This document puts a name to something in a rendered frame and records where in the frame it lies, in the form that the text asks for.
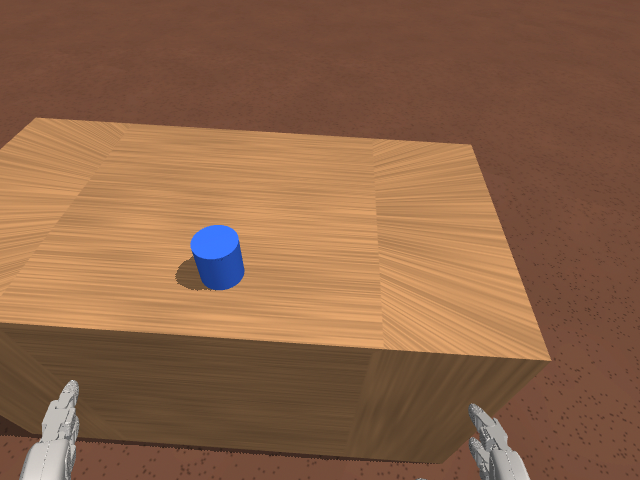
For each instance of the left robot hand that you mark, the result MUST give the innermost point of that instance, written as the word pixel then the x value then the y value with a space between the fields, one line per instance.
pixel 53 457

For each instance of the can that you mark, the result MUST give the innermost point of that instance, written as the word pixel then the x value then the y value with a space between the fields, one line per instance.
pixel 217 253

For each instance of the right robot hand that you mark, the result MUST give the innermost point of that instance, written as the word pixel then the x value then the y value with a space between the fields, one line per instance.
pixel 501 463

